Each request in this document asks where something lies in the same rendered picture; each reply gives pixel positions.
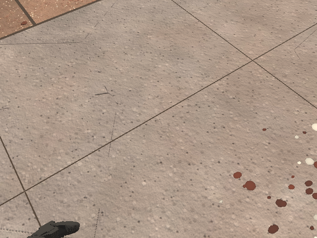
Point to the left robot hand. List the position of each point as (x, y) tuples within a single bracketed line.
[(54, 229)]

